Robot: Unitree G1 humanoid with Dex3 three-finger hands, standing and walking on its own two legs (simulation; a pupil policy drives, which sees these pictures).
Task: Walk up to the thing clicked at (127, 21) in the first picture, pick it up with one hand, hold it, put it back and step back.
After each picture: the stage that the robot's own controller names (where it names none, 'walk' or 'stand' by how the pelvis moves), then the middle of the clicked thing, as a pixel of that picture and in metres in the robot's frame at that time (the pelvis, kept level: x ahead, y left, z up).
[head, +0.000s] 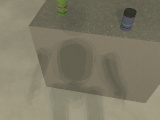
stand; (127, 20) +0.82 -0.23 -0.03
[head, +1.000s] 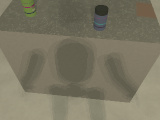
rise first; (100, 18) +0.75 -0.04 +0.00
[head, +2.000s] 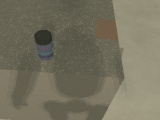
stand; (44, 45) +0.51 +0.19 +0.00
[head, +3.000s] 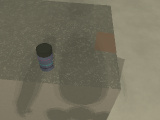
stand; (45, 57) +0.51 +0.18 -0.03
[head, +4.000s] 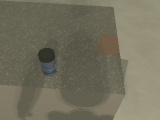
stand; (48, 62) +0.48 +0.17 -0.03
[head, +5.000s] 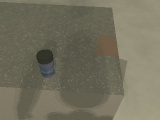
stand; (46, 64) +0.48 +0.18 -0.03
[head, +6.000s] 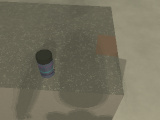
stand; (45, 64) +0.47 +0.18 -0.03
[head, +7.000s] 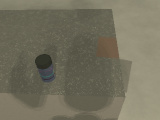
rise first; (45, 68) +0.46 +0.21 -0.03
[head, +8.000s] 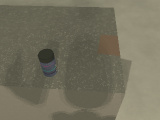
go down; (48, 63) +0.48 +0.20 -0.03
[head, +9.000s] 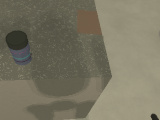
go down; (20, 48) +0.48 +0.20 +0.01
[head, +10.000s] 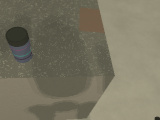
approach; (20, 45) +0.48 +0.20 +0.03
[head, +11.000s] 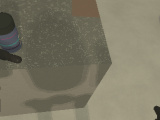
close in; (6, 34) +0.48 +0.21 +0.06
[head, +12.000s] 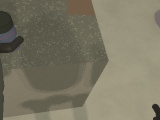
lift; (5, 33) +0.49 +0.20 +0.06
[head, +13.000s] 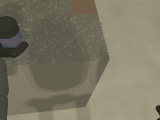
lift; (10, 37) +0.47 +0.19 +0.06
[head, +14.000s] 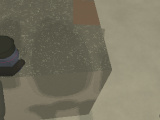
lift; (7, 56) +0.42 +0.22 +0.05
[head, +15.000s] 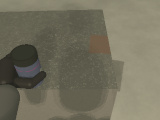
lift; (28, 67) +0.32 +0.17 +0.16
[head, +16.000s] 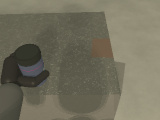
hold; (32, 66) +0.33 +0.16 +0.16
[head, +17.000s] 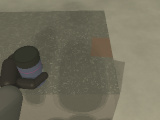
hold; (31, 68) +0.33 +0.17 +0.15
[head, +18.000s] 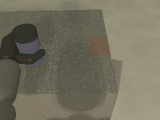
crouch; (29, 45) +0.40 +0.17 +0.18
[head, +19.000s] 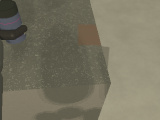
lower; (10, 22) +0.48 +0.21 +0.17
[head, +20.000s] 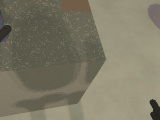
lower; out of the picture +0.52 +0.22 +0.06
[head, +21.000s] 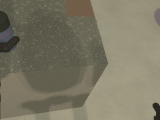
lower; (1, 33) +0.49 +0.21 +0.06
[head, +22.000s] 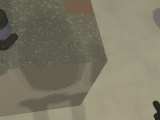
lower; out of the picture +0.50 +0.21 +0.06
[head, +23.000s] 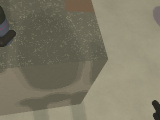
lower; out of the picture +0.50 +0.21 +0.06
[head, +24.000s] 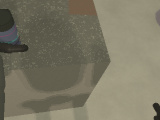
open; (5, 31) +0.49 +0.20 +0.06
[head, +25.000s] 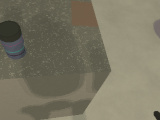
sink last; (12, 41) +0.48 +0.20 +0.04
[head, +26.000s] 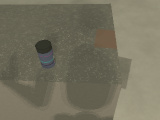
stand; (46, 54) +0.52 +0.21 +0.02
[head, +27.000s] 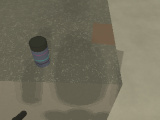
stand; (40, 52) +0.49 +0.20 +0.02
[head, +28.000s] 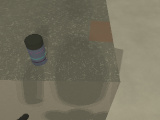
stand; (36, 50) +0.49 +0.21 +0.03
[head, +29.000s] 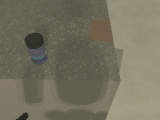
stand; (37, 49) +0.49 +0.21 +0.03
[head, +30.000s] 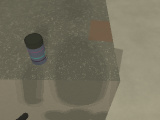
stand; (36, 49) +0.49 +0.21 +0.04
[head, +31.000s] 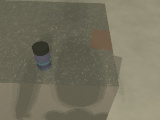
stand; (42, 56) +0.50 +0.20 +0.00
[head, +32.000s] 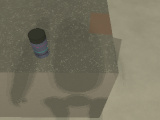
walk; (39, 43) +0.52 +0.20 -0.02
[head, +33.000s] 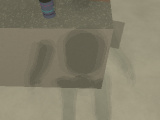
walk; (47, 5) +0.76 +0.23 +0.00
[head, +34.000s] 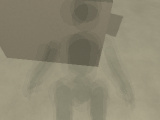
stand; out of the picture +1.06 +0.18 +0.00
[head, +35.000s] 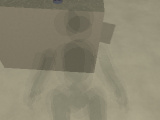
stand; out of the picture +1.07 +0.22 -0.03
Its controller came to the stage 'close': yes
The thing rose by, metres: 0.21
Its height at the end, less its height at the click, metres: +0.00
